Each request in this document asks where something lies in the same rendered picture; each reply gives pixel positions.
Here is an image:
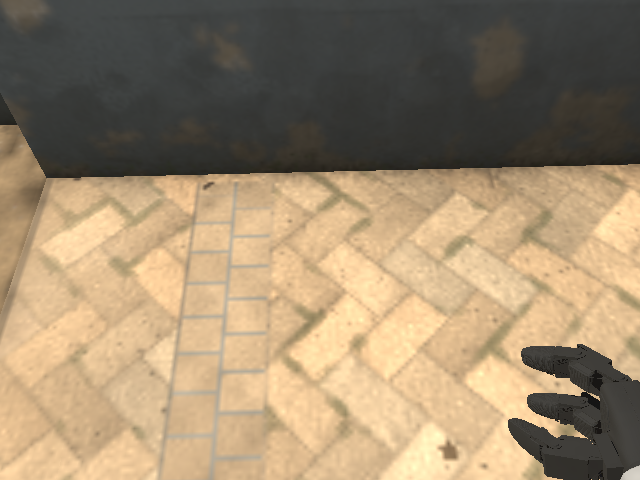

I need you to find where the robot right hand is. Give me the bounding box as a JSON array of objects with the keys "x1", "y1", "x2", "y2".
[{"x1": 508, "y1": 344, "x2": 640, "y2": 480}]

